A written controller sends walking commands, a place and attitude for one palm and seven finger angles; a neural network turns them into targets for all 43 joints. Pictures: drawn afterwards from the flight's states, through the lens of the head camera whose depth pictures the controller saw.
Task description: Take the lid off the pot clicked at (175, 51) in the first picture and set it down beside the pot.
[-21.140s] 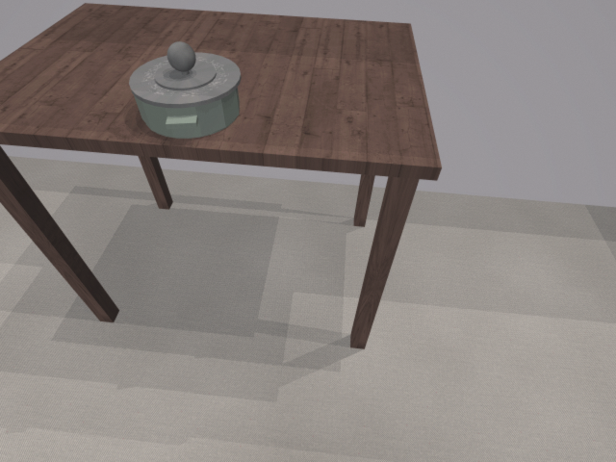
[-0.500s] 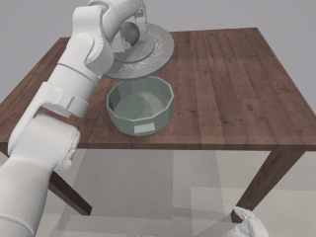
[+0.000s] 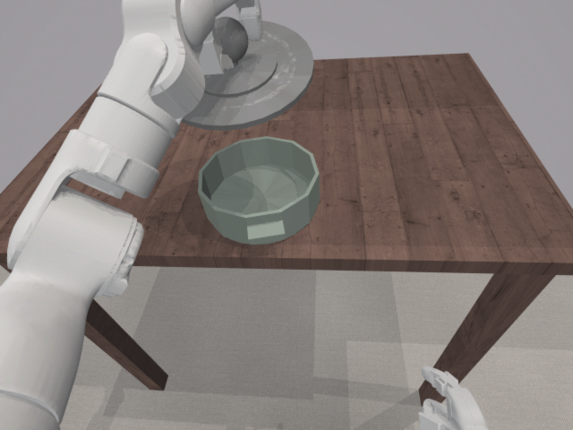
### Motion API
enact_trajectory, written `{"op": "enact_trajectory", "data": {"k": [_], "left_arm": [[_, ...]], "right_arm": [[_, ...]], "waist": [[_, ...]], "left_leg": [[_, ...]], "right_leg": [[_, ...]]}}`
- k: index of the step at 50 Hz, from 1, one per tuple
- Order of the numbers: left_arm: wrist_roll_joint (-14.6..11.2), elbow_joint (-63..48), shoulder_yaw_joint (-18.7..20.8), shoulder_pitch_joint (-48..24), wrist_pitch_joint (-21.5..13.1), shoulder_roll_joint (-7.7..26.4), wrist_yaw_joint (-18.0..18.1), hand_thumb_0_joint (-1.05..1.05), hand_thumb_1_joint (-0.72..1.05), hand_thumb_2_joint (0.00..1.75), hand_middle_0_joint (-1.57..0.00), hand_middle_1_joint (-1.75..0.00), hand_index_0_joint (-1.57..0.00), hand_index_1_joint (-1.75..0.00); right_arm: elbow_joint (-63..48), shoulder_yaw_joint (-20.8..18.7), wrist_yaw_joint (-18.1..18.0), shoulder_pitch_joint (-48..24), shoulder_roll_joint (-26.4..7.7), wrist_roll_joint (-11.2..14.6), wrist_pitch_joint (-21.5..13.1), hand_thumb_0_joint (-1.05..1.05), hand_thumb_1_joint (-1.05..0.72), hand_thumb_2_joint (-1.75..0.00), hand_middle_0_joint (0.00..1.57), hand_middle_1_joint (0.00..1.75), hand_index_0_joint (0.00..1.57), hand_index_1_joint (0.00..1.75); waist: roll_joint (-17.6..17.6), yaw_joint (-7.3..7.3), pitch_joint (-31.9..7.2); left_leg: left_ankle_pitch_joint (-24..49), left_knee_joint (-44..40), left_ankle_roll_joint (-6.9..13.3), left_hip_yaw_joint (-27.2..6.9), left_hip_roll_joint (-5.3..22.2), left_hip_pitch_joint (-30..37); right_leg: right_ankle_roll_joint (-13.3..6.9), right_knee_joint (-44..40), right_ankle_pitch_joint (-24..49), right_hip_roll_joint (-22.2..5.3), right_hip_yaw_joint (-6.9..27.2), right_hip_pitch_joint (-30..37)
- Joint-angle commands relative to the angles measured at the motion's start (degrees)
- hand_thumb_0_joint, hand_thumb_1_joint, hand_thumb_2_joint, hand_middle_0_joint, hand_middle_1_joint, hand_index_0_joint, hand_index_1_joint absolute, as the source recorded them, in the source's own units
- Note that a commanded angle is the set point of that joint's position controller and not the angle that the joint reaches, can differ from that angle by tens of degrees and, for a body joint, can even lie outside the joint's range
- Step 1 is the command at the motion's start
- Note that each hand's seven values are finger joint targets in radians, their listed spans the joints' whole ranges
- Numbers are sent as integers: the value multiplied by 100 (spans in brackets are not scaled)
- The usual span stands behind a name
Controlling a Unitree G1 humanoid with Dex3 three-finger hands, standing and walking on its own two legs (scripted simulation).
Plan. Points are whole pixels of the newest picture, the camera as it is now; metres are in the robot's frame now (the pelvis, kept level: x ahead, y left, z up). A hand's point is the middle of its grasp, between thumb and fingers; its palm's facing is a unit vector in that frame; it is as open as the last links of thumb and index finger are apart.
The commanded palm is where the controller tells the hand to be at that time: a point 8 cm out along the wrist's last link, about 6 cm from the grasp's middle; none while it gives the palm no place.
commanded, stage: move the lid sideways beside the pot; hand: left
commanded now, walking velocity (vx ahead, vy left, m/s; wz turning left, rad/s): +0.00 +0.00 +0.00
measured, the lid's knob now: (227, 40) +0.48 +0.07 +0.32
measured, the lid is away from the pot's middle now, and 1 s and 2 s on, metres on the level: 0.02 0.12 0.24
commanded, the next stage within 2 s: none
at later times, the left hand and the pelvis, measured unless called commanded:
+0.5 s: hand (184, 44) +0.44 +0.11 +0.33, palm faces -0.01 -0.04 -1.00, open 7.9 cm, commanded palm +0.41 +0.13 +0.39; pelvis +0.00 +0.00 +0.00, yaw +0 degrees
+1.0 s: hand (129, 49) +0.44 +0.17 +0.33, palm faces -0.02 -0.03 -1.00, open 7.9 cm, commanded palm +0.41 +0.18 +0.39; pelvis +0.00 +0.00 +0.00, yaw +1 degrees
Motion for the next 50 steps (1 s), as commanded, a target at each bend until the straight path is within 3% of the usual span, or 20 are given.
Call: {"op": "enact_trajectory", "data": {"k": [1,3,4,7,13,14,18,19,24,25,27,28,31,33,39,41,43,44,48,50], "left_arm": [[301,-1010,772,-3753,-49,1363,352,0,51,119,-91,-88,-91,-88],[161,-905,857,-3408,-84,1338,381,0,51,119,-91,-88,-91,-88],[382,-924,1248,-3501,-71,1888,397,0,51,119,-91,-88,-91,-88],[451,-520,1091,-3290,-16,1761,324,0,51,119,-91,-88,-91,-88],[256,-1082,793,-3012,-93,1418,190,0,51,119,-91,-88,-91,-88],[420,-1322,987,-3332,-90,1753,189,0,51,119,-91,-88,-91,-88],[234,-1206,814,-3170,-108,1522,116,0,51,119,-91,-88,-91,-88],[414,-1417,1133,-3360,-106,1950,132,0,51,119,-91,-88,-91,-88],[469,-1190,1254,-3022,-80,2144,78,0,51,119,-91,-88,-91,-88],[483,-818,1110,-2941,-40,1971,37,0,51,119,-91,-88,-91,-88],[497,-859,1236,-2936,-39,2185,24,0,51,119,-91,-88,-91,-88],[322,-1055,992,-2792,-112,1900,27,0,51,119,-91,-88,-91,-88],[558,-1227,1292,-3139,-98,2387,10,0,51,119,-91,-88,-91,-88],[338,-1331,963,-2932,-164,1956,-19,0,51,119,-91,-88,-91,-88],[551,-1177,1438,-3003,-176,2651,-24,0,51,119,-91,-88,-91,-88],[560,-901,1132,-3070,-160,2348,-84,0,51,119,-91,-88,-91,-88],[377,-1182,1215,-2781,-265,2402,-66,0,51,119,-91,-88,-91,-88],[561,-1337,1378,-3025,-272,2648,-50,0,51,119,-91,-88,-91,-88],[391,-992,1153,-2633,-297,2344,-102,0,51,119,-91,-88,-91,-88],[589,-926,1366,-2980,-296,2660,-100,0,51,119,-91,-88,-91,-88]], "right_arm": [[-866,-172,-57,-732,-531,9,-369,0,-90,-90,20,30,20,30],[-832,-208,-38,-595,-601,11,-362,0,-90,-90,20,30,20,30],[-835,-182,-61,-628,-583,-36,-401,0,-90,-90,20,30,20,30],[-822,-164,-106,-669,-601,-18,-354,0,-90,-90,20,30,20,30],[-946,-232,-60,-605,-639,40,-337,0,-90,-90,20,30,20,30],[-949,-202,-59,-641,-582,29,-372,0,-90,-90,20,30,20,30],[-904,-228,-85,-538,-658,52,-365,0,-90,-90,20,30,20,30],[-923,-216,-87,-572,-599,34,-420,0,-90,-90,20,30,20,30],[-896,-210,-89,-584,-642,25,-369,0,-90,-90,20,30,20,30],[-864,-202,-111,-620,-652,21,-315,0,-90,-90,20,30,20,30],[-880,-204,-126,-617,-677,37,-306,0,-90,-90,20,30,20,30],[-933,-224,-105,-579,-732,65,-285,0,-90,-90,20,30,20,30],[-953,-202,-131,-639,-664,50,-291,0,-90,-90,20,30,20,30],[-983,-240,-106,-560,-702,70,-283,0,-90,-90,20,30,20,30],[-926,-214,-145,-493,-700,59,-284,0,-90,-90,20,30,20,30],[-902,-204,-160,-531,-691,96,-241,0,-90,-90,20,30,20,30],[-965,-253,-134,-459,-783,86,-259,0,-90,-90,20,30,20,30],[-972,-235,-135,-481,-698,68,-283,0,-90,-90,20,30,20,30],[-927,-266,-132,-340,-779,95,-228,0,-90,-90,20,30,20,30],[-917,-235,-168,-424,-731,71,-211,0,-90,-90,20,30,20,30]], "waist": [[-800,-44,-2332],[-758,-27,-2327],[-871,80,-2542],[-1051,43,-2137],[-708,-42,-2347],[-713,2,-2498],[-651,-79,-2222],[-715,11,-2432],[-790,39,-2339],[-922,-26,-2015],[-896,33,-2057],[-676,-38,-2127],[-764,13,-2315],[-491,-70,-2298],[-607,7,-2308],[-693,-79,-1943],[-411,-53,-2225],[-432,-2,-2401],[-462,-109,-2073],[-555,-90,-2062]], "left_leg": [[1463,-64,-80,-340,205,765],[1616,-48,-104,-383,223,794],[1589,-79,-90,-358,207,683],[1460,-100,-63,-277,219,446],[1899,36,-45,-352,234,903],[1840,-10,-51,-352,216,879],[1836,24,-53,-387,215,934],[1781,-9,-51,-385,210,926],[1855,22,-48,-357,203,794],[1568,2,-28,-316,203,635],[1482,-12,-23,-326,198,576],[1636,40,-43,-341,199,731],[1633,39,-13,-321,193,690],[1850,119,-30,-379,192,896],[1625,62,-31,-382,187,741],[1347,21,-32,-352,194,621],[1615,110,-40,-413,204,828],[1617,84,-36,-399,185,800],[1694,128,-45,-461,211,875],[1497,75,-11,-406,193,725]], "right_leg": [[-363,-67,1453,154,140,970],[-371,-113,1517,143,117,1001],[-365,-65,1585,147,188,1252],[-341,-85,1594,119,168,1142],[-339,-109,1717,121,144,991],[-330,-77,1708,151,166,1092],[-340,-146,1615,141,105,864],[-333,-92,1600,174,152,1024],[-341,-68,1726,157,147,1074],[-331,-118,1566,159,103,921],[-332,-96,1514,148,127,987],[-340,-119,1586,119,123,922],[-330,-52,1643,134,157,1090],[-338,-109,1650,124,127,908],[-338,-93,1496,177,139,992],[-325,-124,1323,166,80,779],[-351,-118,1401,145,113,848],[-343,-83,1413,185,139,981],[-344,-175,1337,184,61,687],[-348,-143,1279,219,64,786]]}}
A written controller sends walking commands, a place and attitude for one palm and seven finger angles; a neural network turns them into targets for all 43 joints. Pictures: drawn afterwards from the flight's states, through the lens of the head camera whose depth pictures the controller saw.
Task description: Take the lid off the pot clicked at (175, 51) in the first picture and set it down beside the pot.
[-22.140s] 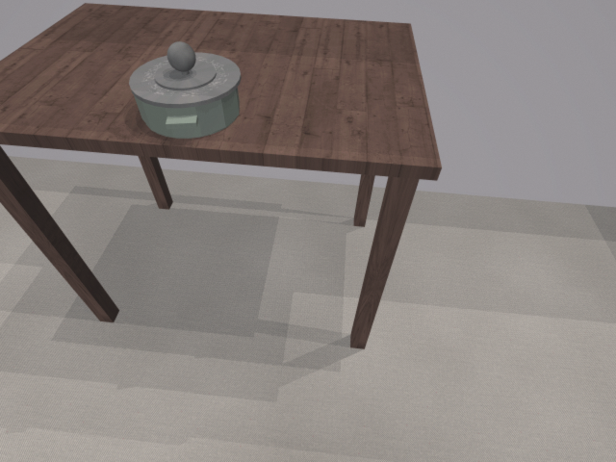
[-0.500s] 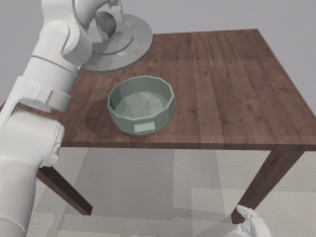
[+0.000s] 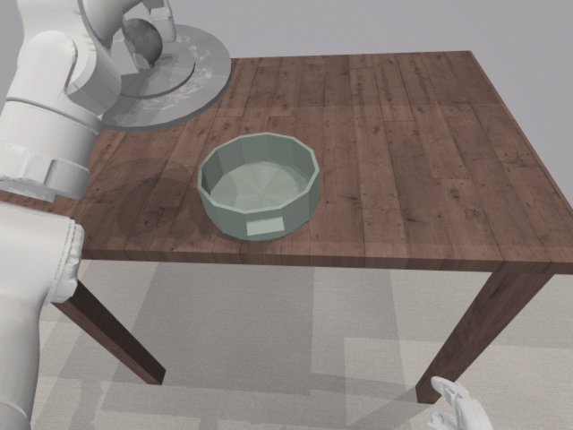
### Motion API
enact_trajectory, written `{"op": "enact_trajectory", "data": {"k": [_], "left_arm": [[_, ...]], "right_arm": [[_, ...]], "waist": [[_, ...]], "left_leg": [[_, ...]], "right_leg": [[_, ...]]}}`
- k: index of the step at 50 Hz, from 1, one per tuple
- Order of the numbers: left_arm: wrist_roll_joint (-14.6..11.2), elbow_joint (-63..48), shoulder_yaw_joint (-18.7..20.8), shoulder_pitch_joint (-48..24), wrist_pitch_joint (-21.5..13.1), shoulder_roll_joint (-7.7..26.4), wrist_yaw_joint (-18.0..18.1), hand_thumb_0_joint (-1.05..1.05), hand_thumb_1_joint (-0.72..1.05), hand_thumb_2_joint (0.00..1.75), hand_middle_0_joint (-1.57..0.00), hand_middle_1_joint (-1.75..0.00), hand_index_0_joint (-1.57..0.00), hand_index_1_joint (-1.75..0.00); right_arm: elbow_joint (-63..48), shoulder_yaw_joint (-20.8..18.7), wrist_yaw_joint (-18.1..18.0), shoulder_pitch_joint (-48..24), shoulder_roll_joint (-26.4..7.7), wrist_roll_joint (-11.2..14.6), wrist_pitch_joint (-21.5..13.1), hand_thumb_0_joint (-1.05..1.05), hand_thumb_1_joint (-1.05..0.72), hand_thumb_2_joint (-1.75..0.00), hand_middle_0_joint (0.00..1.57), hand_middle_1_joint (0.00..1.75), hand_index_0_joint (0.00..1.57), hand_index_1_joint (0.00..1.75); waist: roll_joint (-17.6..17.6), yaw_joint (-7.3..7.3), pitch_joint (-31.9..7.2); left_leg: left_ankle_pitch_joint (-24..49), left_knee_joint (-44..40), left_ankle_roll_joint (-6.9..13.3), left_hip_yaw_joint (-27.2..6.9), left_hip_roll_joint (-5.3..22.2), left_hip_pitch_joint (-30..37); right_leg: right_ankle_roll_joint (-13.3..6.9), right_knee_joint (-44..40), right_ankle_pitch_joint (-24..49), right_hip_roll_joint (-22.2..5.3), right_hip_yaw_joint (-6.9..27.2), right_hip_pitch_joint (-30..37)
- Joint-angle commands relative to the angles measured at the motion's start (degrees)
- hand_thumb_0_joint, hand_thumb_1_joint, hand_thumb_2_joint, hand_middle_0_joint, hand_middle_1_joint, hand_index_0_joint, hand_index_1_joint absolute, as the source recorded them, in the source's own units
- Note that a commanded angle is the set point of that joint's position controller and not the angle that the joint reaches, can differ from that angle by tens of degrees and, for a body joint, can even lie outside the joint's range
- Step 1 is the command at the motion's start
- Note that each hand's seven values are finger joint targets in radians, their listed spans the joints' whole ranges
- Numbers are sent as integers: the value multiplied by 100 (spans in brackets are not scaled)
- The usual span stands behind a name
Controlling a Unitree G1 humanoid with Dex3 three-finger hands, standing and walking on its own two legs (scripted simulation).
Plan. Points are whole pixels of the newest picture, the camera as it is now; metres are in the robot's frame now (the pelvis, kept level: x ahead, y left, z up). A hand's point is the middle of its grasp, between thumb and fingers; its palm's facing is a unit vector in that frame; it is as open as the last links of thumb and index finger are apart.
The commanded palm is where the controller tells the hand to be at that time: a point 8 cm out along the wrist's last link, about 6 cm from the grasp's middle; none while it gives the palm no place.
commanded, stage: move the lid sideways beside the pot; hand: left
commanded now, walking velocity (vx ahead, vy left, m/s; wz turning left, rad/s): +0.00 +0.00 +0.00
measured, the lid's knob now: (140, 42) +0.48 +0.18 +0.32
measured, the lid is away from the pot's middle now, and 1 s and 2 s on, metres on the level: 0.12 0.24 0.23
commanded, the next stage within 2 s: lower the lid onto the table in 1.10 s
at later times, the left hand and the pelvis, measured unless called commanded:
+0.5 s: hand (79, 47) +0.45 +0.23 +0.33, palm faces -0.05 -0.04 -1.00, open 7.9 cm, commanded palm +0.42 +0.24 +0.39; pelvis +0.00 +0.00 +0.00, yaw +0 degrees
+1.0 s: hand (42, 50) +0.46 +0.28 +0.33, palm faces -0.08 -0.03 -1.00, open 7.9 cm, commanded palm +0.43 +0.29 +0.39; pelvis +0.01 +0.01 +0.00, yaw +0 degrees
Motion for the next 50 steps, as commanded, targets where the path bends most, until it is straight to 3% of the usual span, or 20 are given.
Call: {"op": "enact_trajectory", "data": {"k": [1,4,8,13,14,18,19,21,23,24,28,29,33,35,39,43,44,48,49,50], "left_arm": [[255,-938,748,-3572,-89,1415,336,0,51,119,-91,-88,-91,-88],[283,-1068,1036,-3439,-156,1774,372,0,51,119,-91,-88,-91,-88],[150,-642,795,-2969,-167,1464,313,0,51,119,-91,-88,-91,-88],[242,-596,982,-3211,-276,1879,345,0,51,119,-91,-88,-91,-88],[401,-803,1220,-3569,-304,2233,367,0,51,119,-91,-88,-91,-88],[237,-753,1024,-3035,-348,1905,289,0,51,119,-91,-88,-91,-88],[423,-556,1297,-3104,-306,2286,308,0,51,119,-91,-88,-91,-88],[431,-202,1047,-3118,-303,2126,236,0,51,119,-91,-88,-91,-88],[239,-638,844,-3040,-391,1884,249,0,51,119,-91,-88,-91,-88],[378,-1127,1067,-3515,-431,2183,294,0,51,119,-91,-88,-91,-88],[311,-367,1040,-3077,-432,2176,276,0,51,119,-91,-88,-91,-88],[465,-523,1363,-3349,-454,2596,308,0,51,119,-91,-88,-91,-88],[308,-351,946,-3034,-516,2072,271,0,51,119,-91,-88,-91,-88],[496,-28,1219,-3129,-491,2427,276,0,51,119,-91,-88,-91,-88],[568,-372,1452,-3372,-617,2878,337,0,51,119,-91,-88,-91,-88],[435,36,1178,-2958,-668,2541,286,0,51,119,-91,-88,-91,-88],[563,-466,1500,-3390,-704,2993,318,0,51,119,-91,-88,-91,-88],[457,176,1167,-2809,-701,2543,271,0,51,119,-91,-88,-91,-88],[613,-63,1492,-3137,-742,3031,304,0,51,119,-91,-88,-91,-88],[605,30,1429,-3132,-756,2920,277,0,51,119,-91,-88,-91,-88]], "right_arm": [[-833,-188,-56,-613,-614,17,-267,0,-90,-90,20,30,20,30],[-843,-214,-30,-520,-645,-6,-284,0,-90,-90,20,30,20,30],[-819,-249,-28,-424,-724,30,-208,0,-90,-90,20,30,20,30],[-813,-248,-76,-327,-775,8,-192,0,-90,-90,20,30,20,30],[-829,-232,-68,-382,-705,5,-208,0,-90,-90,20,30,20,30],[-838,-282,-57,-269,-760,10,-191,0,-90,-90,20,30,20,30],[-792,-272,-59,-245,-734,-1,-163,0,-90,-90,20,30,20,30],[-781,-235,-83,-318,-746,41,-75,0,-90,-90,20,30,20,30],[-842,-272,-65,-286,-796,70,-96,0,-90,-90,20,30,20,30],[-874,-267,-66,-310,-711,43,-143,0,-90,-90,20,30,20,30],[-705,-279,-120,-61,-839,40,-100,0,-90,-90,20,30,20,30],[-715,-271,-116,-88,-792,12,-112,0,-90,-90,20,30,20,30],[-704,-297,-102,-49,-814,44,-105,0,-90,-90,20,30,20,30],[-642,-277,-123,-68,-814,12,-28,0,-90,-90,20,30,20,30],[-687,-275,-126,-7,-811,-6,-34,0,-90,-90,20,30,20,30],[-635,-296,-138,118,-890,29,16,0,-90,-90,20,30,20,30],[-686,-290,-122,48,-839,13,5,0,-90,-90,20,30,20,30],[-624,-309,-139,195,-902,34,52,0,-90,-90,20,30,20,30],[-617,-289,-137,152,-863,19,63,0,-90,-90,20,30,20,30],[-675,-279,-161,37,-846,7,79,0,-90,-90,20,30,20,30]], "waist": [[-527,-64,-2154],[-348,7,-2410],[-430,-78,-2040],[-374,-76,-2267],[-378,-13,-2417],[-152,-79,-2377],[-341,-33,-2323],[-561,-103,-1847],[-100,-124,-2111],[-4,-75,-2441],[-66,-186,-2107],[-187,-92,-2309],[65,-211,-2151],[-237,-185,-1963],[-59,-113,-2470],[10,-203,-2157],[75,-103,-2503],[26,-235,-2038],[-61,-151,-2210],[-112,-173,-2153]], "left_leg": [[1543,-89,1,-345,153,836],[1811,-59,-36,-377,175,920],[1805,-42,-29,-403,208,900],[1612,-55,4,-353,175,809],[1596,-97,-8,-344,184,764],[2350,68,4,-414,208,1085],[2050,5,-3,-357,223,897],[1554,-88,14,-315,209,606],[1907,-8,4,-399,222,948],[2065,-14,1,-414,219,1121],[2162,21,-13,-464,228,1103],[2042,-32,-3,-420,218,988],[2405,79,-17,-499,249,1246],[2013,-17,2,-446,251,982],[2256,17,7,-425,229,1048],[2450,56,-3,-473,256,1112],[2555,24,-8,-453,263,1166],[2498,69,-12,-486,282,1167],[2370,-10,-11,-454,290,1075],[2286,20,48,-409,247,999]], "right_leg": [[-307,-137,1268,171,129,731],[-317,-118,1327,186,159,844],[-315,-212,1260,165,115,622],[-308,-207,1257,158,157,833],[-304,-159,1252,188,183,959],[-308,-209,1512,172,151,754],[-293,-203,1400,213,161,822],[-286,-243,1228,199,97,683],[-308,-259,1218,181,108,609],[-303,-226,1239,232,143,717],[-314,-349,1258,231,85,507],[-304,-299,1295,264,118,759],[-315,-353,1270,238,75,421],[-315,-347,1157,293,37,489],[-311,-313,1358,277,125,820],[-311,-391,1368,247,64,545],[-303,-330,1454,286,116,793],[-306,-436,1266,277,39,415],[-299,-392,1278,310,64,626],[-307,-377,1344,296,80,679]]}}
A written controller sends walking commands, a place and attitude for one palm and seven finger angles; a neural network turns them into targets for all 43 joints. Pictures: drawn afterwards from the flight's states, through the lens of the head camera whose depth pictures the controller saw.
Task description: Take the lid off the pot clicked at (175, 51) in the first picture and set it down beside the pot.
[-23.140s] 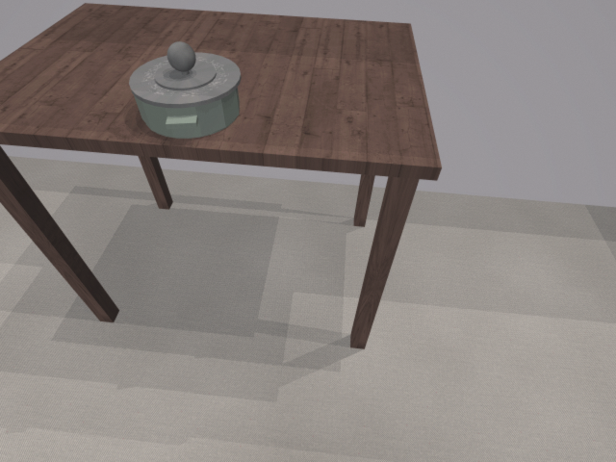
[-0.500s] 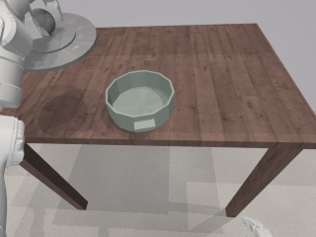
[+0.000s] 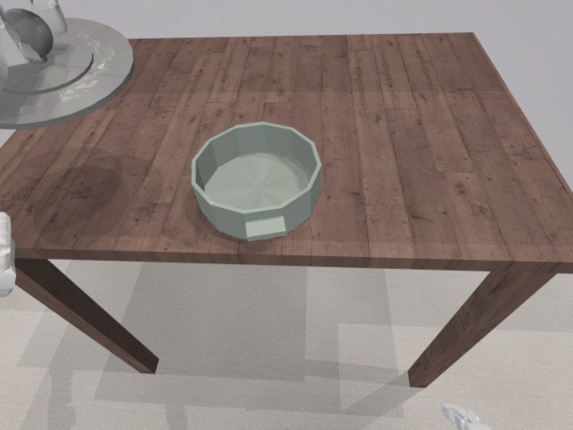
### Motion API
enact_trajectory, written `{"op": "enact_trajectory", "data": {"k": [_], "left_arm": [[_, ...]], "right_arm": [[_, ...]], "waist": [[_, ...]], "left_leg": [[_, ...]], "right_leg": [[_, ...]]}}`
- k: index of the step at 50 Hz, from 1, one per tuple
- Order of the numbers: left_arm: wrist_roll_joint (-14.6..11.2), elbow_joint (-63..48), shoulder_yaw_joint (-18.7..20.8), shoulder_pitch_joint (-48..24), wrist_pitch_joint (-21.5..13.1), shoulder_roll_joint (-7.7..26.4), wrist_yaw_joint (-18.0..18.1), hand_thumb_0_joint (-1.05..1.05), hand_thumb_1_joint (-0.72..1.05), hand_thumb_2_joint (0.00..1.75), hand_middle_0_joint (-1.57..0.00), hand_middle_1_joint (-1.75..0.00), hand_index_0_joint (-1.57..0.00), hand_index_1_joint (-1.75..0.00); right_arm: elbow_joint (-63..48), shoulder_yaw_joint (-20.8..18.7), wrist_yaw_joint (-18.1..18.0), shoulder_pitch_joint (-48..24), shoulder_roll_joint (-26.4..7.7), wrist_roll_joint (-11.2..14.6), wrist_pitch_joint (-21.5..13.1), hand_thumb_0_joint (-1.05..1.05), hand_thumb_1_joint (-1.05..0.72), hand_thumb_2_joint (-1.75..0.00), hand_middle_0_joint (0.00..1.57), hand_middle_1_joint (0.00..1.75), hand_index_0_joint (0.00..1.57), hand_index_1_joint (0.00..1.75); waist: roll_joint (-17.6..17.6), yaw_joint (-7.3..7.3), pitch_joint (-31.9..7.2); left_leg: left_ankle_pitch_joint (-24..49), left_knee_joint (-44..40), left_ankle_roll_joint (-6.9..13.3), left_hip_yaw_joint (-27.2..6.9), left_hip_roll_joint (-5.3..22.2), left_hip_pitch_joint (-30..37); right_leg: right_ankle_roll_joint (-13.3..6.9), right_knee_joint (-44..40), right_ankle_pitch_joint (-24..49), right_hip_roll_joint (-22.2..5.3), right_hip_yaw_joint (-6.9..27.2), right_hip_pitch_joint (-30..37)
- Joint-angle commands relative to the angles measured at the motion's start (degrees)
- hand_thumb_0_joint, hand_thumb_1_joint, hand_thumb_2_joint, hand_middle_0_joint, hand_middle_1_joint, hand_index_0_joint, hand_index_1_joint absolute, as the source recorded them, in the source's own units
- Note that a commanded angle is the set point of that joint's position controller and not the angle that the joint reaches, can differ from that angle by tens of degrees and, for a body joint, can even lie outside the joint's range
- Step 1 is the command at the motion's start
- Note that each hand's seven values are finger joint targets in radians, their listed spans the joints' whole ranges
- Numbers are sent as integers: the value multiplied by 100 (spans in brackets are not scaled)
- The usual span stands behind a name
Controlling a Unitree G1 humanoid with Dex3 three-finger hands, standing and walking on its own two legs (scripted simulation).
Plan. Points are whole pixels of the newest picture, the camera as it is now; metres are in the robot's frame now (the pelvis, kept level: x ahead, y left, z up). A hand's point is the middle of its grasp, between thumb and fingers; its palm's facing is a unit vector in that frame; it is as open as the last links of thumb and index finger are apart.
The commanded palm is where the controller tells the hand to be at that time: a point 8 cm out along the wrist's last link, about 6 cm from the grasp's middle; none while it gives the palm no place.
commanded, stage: move the lid sideways beside the pot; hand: left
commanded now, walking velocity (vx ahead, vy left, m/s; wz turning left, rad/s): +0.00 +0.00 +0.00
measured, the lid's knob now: (25, 34) +0.48 +0.29 +0.31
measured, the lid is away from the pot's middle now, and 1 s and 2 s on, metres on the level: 0.24 0.23 0.23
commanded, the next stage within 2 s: lower the lid onto the table in 0.10 s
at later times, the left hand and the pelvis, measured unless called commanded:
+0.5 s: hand (24, 53) +0.45 +0.28 +0.30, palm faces -0.11 -0.07 -0.99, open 7.9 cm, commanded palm +0.42 +0.28 +0.37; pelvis +0.00 +0.00 +0.00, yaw +0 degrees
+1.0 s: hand (51, 81) +0.46 +0.27 +0.27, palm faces -0.18 -0.06 -0.98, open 7.9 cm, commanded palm +0.43 +0.28 +0.33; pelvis +0.00 +0.00 +0.00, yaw +0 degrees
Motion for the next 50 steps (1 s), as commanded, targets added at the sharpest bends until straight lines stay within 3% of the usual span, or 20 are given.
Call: {"op": "enact_trajectory", "data": {"k": [1,3,4,8,10,13,14,17,19,23,24,26,28,30,36,39,43,44,46,50], "left_arm": [[177,-972,413,-3245,-81,1441,325,0,51,119,-91,-88,-91,-88],[-22,-1168,204,-3077,-97,1115,323,0,51,119,-91,-88,-91,-88],[150,-1475,648,-3368,-121,1707,384,0,51,119,-91,-88,-91,-88],[57,-872,578,-2876,-136,1548,349,0,51,119,-91,-88,-91,-88],[172,-933,850,-3045,-142,1893,341,0,51,119,-91,-88,-91,-88],[-25,-1300,465,-2915,116,1286,346,0,51,119,-91,-88,-91,-88],[132,-1688,789,-3178,137,1704,379,0,51,119,-91,-88,-91,-88],[167,-905,731,-2727,206,1646,333,0,51,119,-91,-88,-91,-88],[141,-1411,802,-2792,167,1763,370,0,51,119,-91,-88,-91,-88],[28,-1009,541,-2560,173,1490,357,0,51,119,-91,-88,-91,-88],[139,-1660,818,-3061,144,1837,398,0,51,119,-91,-88,-91,-88],[179,-1378,953,-2885,151,1925,413,0,51,119,-91,-88,-91,-88],[15,-1068,616,-2398,127,1479,384,0,51,119,-91,-88,-91,-88],[134,-665,699,-2377,112,1592,378,0,51,119,-91,-88,-91,-88],[76,-1539,362,-3364,-30,1296,501,0,51,119,-91,-88,-91,-88],[139,-1008,692,-2874,-70,1620,549,0,51,119,-91,-88,-91,-88],[-47,-514,303,-2548,-144,1082,521,0,51,119,-91,-88,-91,-88],[79,-1121,592,-3005,-194,1511,573,0,51,119,-91,-88,-91,-88],[82,-1281,604,-3102,-228,1418,595,0,51,119,-91,-88,-91,-88],[77,-491,1064,-2092,-292,1828,570,0,51,119,-91,-88,-91,-88]], "right_arm": [[-694,-230,-68,-284,-749,22,-177,0,-90,-90,20,30,20,30],[-659,-279,-49,-155,-812,38,-193,0,-90,-90,20,30,20,30],[-685,-258,-51,-170,-771,-12,-226,0,-90,-90,20,30,20,30],[-594,-270,-63,-7,-849,-10,-208,0,-90,-90,20,30,20,30],[-659,-257,-62,-195,-816,-25,-177,0,-90,-90,20,30,20,30],[-687,-308,25,-127,-816,21,-275,0,-90,-90,20,30,20,30],[-733,-292,38,-175,-762,-26,-312,0,-90,-90,20,30,20,30],[-700,-248,-11,-241,-781,15,-257,0,-90,-90,20,30,20,30],[-762,-262,11,-240,-780,8,-268,0,-90,-90,20,30,20,30],[-701,-265,-35,-189,-859,39,-232,0,-90,-90,20,30,20,30],[-786,-262,-30,-273,-766,12,-276,0,-90,-90,20,30,20,30],[-772,-247,-68,-316,-749,0,-286,0,-90,-90,20,30,20,30],[-728,-279,-58,-173,-822,15,-271,0,-90,-90,20,30,20,30],[-699,-231,-73,-266,-781,18,-227,0,-90,-90,20,30,20,30],[-696,-253,-112,-234,-713,41,-318,0,-90,-90,20,30,20,30],[-572,-269,-107,-27,-774,-23,-337,0,-90,-90,20,30,20,30],[-519,-295,-88,5,-872,4,-287,0,-90,-90,20,30,20,30],[-594,-289,-80,-60,-790,-17,-317,0,-90,-90,20,30,20,30],[-628,-297,-92,-99,-758,-28,-358,0,-90,-90,20,30,20,30],[-641,-295,-68,-39,-835,-54,-307,0,-90,-90,20,30,20,30]], "waist": [[-22,-86,-2218],[195,-138,-2243],[216,-23,-2635],[152,-98,-2311],[-49,-25,-2369],[422,-22,-2637],[397,58,-2894],[-186,20,-2321],[-27,68,-2605],[30,-52,-2183],[123,39,-2643],[111,15,-2566],[162,-72,-2306],[-224,-78,-1939],[484,-199,-2463],[200,-131,-2295],[72,-208,-2006],[168,-119,-2461],[373,-150,-2644],[-159,-40,-2229]], "left_leg": [[2279,32,-31,-370,237,1211],[2642,91,-65,-477,269,1523],[2604,66,-53,-449,253,1515],[2953,153,-75,-456,257,1409],[2619,95,-16,-354,245,1207],[3550,229,-118,-519,275,1692],[3467,198,-117,-512,266,1725],[2768,119,-39,-378,262,1203],[2916,122,-57,-410,277,1304],[2561,118,-52,-409,270,1213],[2664,106,-39,-433,252,1371],[2693,187,-3,-393,230,1345],[2759,224,-38,-432,238,1339],[2166,115,-22,-369,250,1006],[2282,118,-46,-531,212,1604],[1995,69,-68,-518,202,1297],[1843,45,-66,-469,211,1088],[1912,18,-61,-485,205,1226],[2478,140,-39,-520,186,1492],[2345,132,-6,-410,206,940]], "right_leg": [[-352,-28,1171,248,87,555],[-356,-122,1177,247,82,366],[-349,-64,1199,290,139,655],[-365,-98,1432,255,98,544],[-347,-39,1445,263,138,768],[-362,-3,1621,268,100,569],[-354,17,1603,305,142,746],[-328,38,1528,262,118,746],[-323,60,1591,259,148,863],[-330,-24,1388,236,106,597],[-324,36,1439,268,181,849],[-338,85,1505,257,189,829],[-334,0,1461,253,129,588],[-320,20,1281,290,87,599],[-347,-7,1100,342,93,462],[-358,-74,1047,359,96,581],[-361,-99,1087,295,53,496],[-347,-43,1134,326,131,741],[-369,29,1372,337,140,719],[-343,34,1521,328,144,925]]}}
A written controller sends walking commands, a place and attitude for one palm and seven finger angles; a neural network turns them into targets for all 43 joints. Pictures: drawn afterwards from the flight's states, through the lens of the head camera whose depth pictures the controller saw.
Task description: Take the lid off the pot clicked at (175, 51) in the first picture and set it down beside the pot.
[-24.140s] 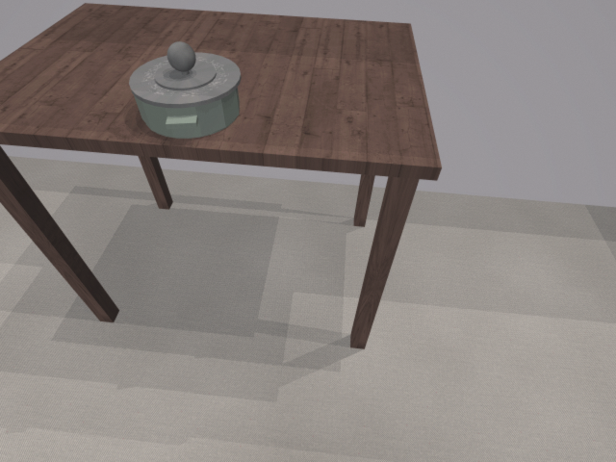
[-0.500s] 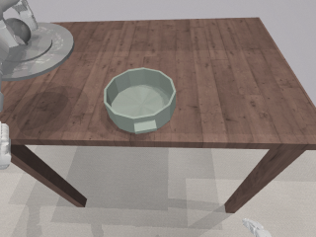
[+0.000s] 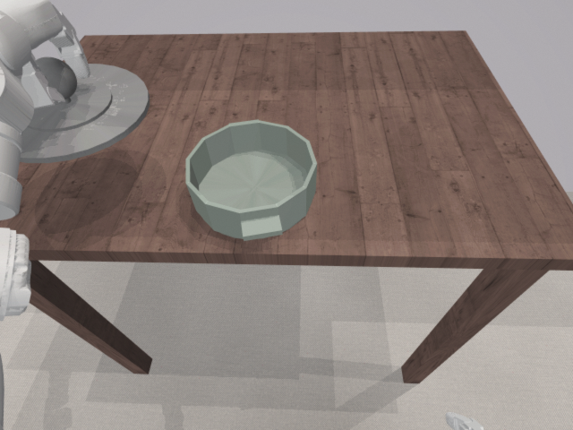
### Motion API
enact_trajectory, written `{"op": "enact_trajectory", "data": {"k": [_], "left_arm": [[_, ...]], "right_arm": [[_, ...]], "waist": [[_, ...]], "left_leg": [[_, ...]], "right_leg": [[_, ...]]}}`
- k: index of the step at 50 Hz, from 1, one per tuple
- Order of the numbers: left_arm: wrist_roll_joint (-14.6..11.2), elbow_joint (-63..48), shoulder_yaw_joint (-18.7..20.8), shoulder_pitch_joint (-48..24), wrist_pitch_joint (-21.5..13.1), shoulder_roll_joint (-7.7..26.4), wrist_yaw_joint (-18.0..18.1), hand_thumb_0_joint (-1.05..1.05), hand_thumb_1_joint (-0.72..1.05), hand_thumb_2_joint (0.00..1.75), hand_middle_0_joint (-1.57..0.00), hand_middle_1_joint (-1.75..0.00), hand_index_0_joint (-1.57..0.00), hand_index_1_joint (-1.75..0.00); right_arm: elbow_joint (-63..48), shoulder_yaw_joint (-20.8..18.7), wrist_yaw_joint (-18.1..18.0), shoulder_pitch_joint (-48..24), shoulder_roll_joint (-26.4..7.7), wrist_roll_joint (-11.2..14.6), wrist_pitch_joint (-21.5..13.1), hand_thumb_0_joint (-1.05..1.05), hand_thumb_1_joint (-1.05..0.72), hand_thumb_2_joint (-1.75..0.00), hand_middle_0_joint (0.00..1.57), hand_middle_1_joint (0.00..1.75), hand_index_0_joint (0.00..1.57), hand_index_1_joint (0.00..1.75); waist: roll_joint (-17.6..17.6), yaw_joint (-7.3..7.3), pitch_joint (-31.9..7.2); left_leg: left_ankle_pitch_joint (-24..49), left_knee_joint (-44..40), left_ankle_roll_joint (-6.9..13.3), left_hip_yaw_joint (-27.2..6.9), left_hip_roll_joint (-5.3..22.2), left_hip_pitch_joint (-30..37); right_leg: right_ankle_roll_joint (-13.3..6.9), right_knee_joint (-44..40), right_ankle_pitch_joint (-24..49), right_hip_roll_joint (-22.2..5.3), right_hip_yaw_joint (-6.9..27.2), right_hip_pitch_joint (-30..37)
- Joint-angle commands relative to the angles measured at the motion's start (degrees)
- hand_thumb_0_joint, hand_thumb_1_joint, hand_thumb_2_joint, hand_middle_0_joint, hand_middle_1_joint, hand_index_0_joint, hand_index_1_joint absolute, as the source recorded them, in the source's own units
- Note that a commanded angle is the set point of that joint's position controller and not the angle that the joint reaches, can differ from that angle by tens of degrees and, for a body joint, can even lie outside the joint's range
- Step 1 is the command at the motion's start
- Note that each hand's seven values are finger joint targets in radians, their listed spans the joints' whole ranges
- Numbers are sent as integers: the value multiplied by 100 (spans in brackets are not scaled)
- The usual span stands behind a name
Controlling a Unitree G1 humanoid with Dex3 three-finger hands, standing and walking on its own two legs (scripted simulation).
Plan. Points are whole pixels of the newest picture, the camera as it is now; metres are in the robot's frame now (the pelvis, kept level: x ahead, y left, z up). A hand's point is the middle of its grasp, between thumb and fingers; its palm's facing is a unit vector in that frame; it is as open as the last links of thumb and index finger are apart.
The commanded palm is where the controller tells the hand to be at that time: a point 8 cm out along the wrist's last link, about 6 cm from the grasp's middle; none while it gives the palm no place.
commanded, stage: lower the lid onto the table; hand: left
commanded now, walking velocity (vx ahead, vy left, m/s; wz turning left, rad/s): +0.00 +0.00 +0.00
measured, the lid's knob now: (53, 79) +0.49 +0.28 +0.25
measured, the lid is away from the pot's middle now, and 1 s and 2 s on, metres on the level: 0.23 0.23 0.24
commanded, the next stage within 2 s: none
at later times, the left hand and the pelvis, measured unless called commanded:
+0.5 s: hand (48, 114) +0.44 +0.28 +0.23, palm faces -0.25 -0.08 -0.97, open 7.9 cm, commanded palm +0.43 +0.28 +0.30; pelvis +0.00 +0.00 +0.00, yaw +0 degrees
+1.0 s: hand (72, 132) +0.45 +0.27 +0.20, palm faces -0.31 -0.09 -0.95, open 7.9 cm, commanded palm +0.43 +0.28 +0.26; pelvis +0.00 +0.00 +0.00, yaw +0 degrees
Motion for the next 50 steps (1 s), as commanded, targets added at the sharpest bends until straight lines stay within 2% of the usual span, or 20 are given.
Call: {"op": "enact_trajectory", "data": {"k": [1,3,4,8,10,16,18,19,23,25,28,29,30,33,35,37,40,48,49,50], "left_arm": [[134,-791,711,-2765,-92,1842,315,0,51,119,-91,-88,-91,-88],[-62,-1016,581,-2471,-111,1599,309,0,51,119,-91,-88,-91,-88],[60,-1593,926,-2842,-133,2062,344,0,51,119,-91,-88,-91,-88],[-39,-1097,881,-2430,-146,1963,333,0,51,119,-91,-88,-91,-88],[17,-1500,1064,-2646,-177,2118,350,0,51,119,-91,-88,-91,-88],[-41,-1704,833,-2600,-199,1808,372,0,51,119,-91,-88,-91,-88],[-145,-1126,686,-2162,-172,1597,362,0,51,119,-91,-88,-91,-88],[-44,-1518,926,-2526,-208,1937,395,0,51,119,-91,-88,-91,-88],[-181,-1136,451,-2485,-211,1374,388,0,51,119,-91,-88,-91,-88],[-52,-1157,734,-2726,-254,1728,437,0,51,119,-91,-88,-91,-88],[-193,-1318,414,-2741,-306,1327,461,0,51,119,-91,-88,-91,-88],[-75,-1709,727,-2964,-343,1695,512,0,51,119,-91,-88,-91,-88],[-43,-1326,905,-2678,-360,1814,523,0,51,119,-91,-88,-91,-88],[-194,-729,385,-2210,-339,1157,469,0,51,119,-91,-88,-91,-88],[-120,-1103,635,-2534,-379,1461,498,0,51,119,-91,-88,-91,-88],[-142,-1287,522,-2685,-398,1304,511,0,51,119,-91,-88,-91,-88],[-60,-948,1074,-2296,-472,1934,583,0,51,119,-91,-88,-91,-88],[-228,-861,622,-2068,-566,1439,575,0,51,119,-91,-88,-91,-88],[-160,-1369,973,-2341,-615,1830,613,0,51,119,-91,-88,-91,-88],[-159,-1245,948,-2212,-633,1761,611,0,51,119,-91,-88,-91,-88]], "right_arm": [[-722,-233,-15,-228,-823,26,-155,0,-90,-90,20,30,20,30],[-766,-305,19,-178,-891,27,-128,0,-90,-90,20,30,20,30],[-836,-290,27,-214,-831,4,-129,0,-90,-90,20,30,20,30],[-803,-305,-8,-169,-912,24,-72,0,-90,-90,20,30,20,30],[-866,-317,-16,-273,-842,-2,-85,0,-90,-90,20,30,20,30],[-845,-314,-3,-300,-807,29,-74,0,-90,-90,20,30,20,30],[-750,-329,-5,-169,-896,36,-40,0,-90,-90,20,30,20,30],[-767,-322,-3,-209,-852,28,-49,0,-90,-90,20,30,20,30],[-700,-322,-24,-209,-890,28,-30,0,-90,-90,20,30,20,30],[-699,-300,-44,-259,-853,14,-37,0,-90,-90,20,30,20,30],[-677,-333,-29,-192,-880,6,-88,0,-90,-90,20,30,20,30],[-716,-329,-14,-186,-820,-25,-118,0,-90,-90,20,30,20,30],[-696,-319,-25,-202,-845,-38,-111,0,-90,-90,20,30,20,30],[-631,-327,-3,-124,-886,0,-58,0,-90,-90,20,30,20,30],[-697,-320,5,-218,-858,-13,-41,0,-90,-90,20,30,20,30],[-698,-329,3,-214,-827,-17,-69,0,-90,-90,20,30,20,30],[-675,-321,-15,-128,-882,-56,-77,0,-90,-90,20,30,20,30],[-695,-359,-9,-84,-917,-30,-22,0,-90,-90,20,30,20,30],[-727,-370,3,-80,-878,-36,-38,0,-90,-90,20,30,20,30],[-748,-368,-20,-133,-885,-55,-52,0,-90,-90,20,30,20,30]], "waist": [[-158,58,-2159],[112,42,-2304],[107,126,-2631],[140,41,-2288],[147,71,-2526],[266,15,-2494],[202,-55,-2121],[84,17,-2306],[234,-132,-2061],[88,-75,-2203],[472,-127,-2347],[468,-45,-2719],[304,-31,-2592],[213,-136,-2022],[39,-61,-2289],[244,-81,-2394],[5,9,-2454],[306,-92,-2130],[206,-15,-2404],[266,-34,-2484]], "left_leg": [[2269,-4,-28,-368,196,905],[2598,85,-25,-403,212,1144],[2642,29,-27,-440,230,1236],[2592,94,3,-383,209,1079],[2630,122,45,-404,192,1232],[2620,136,-10,-477,199,1411],[2469,139,-21,-449,208,1244],[2323,79,-40,-461,215,1236],[2236,122,-37,-487,178,1253],[1905,64,1,-448,144,1148],[2439,158,-72,-542,168,1487],[2401,129,-82,-566,159,1584],[2465,171,-48,-560,147,1451],[2427,153,-102,-525,190,1226],[2156,81,-45,-509,165,1189],[2346,101,-59,-549,162,1388],[2296,131,-30,-496,149,1163],[2201,117,-64,-499,192,1097],[2239,75,-64,-549,207,1230],[2334,152,-6,-508,160,1284]], "right_leg": [[-320,90,1472,269,141,806],[-328,43,1507,246,158,707],[-315,83,1541,281,209,933],[-321,37,1574,261,179,782],[-317,82,1593,289,221,880],[-323,86,1413,305,176,649],[-334,-12,1346,305,129,471],[-318,41,1340,317,162,643],[-349,-32,1249,314,109,362],[-344,13,1191,342,143,562],[-376,14,1292,319,122,361],[-350,33,1293,348,176,567],[-372,77,1347,360,147,598],[-366,3,1284,330,88,297],[-344,44,1250,348,129,559],[-352,55,1267,355,123,468],[-353,86,1393,358,174,754],[-358,30,1206,319,139,441],[-337,56,1255,343,175,629],[-341,71,1338,352,197,638]]}}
